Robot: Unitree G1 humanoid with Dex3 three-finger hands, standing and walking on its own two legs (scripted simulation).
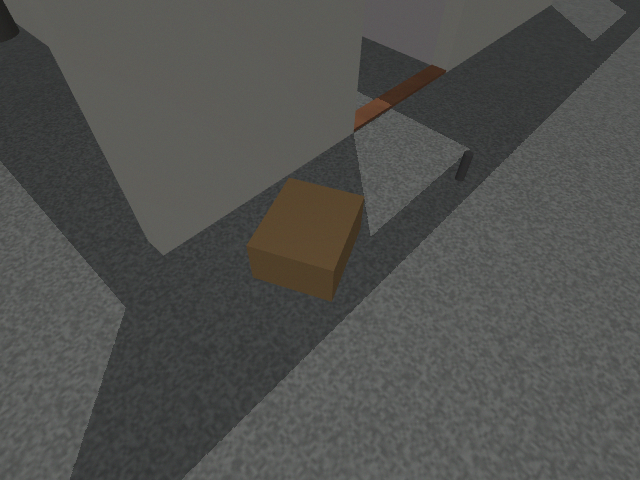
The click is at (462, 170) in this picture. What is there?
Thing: slim round
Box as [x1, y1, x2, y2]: [455, 151, 473, 181]
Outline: 471,151 465,151 463,154 455,176 457,180 463,180 473,154
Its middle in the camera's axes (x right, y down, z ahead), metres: +0.69 -0.38 +1.87
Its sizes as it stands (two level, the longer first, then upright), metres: 0.044 0.044 0.153
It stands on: the floor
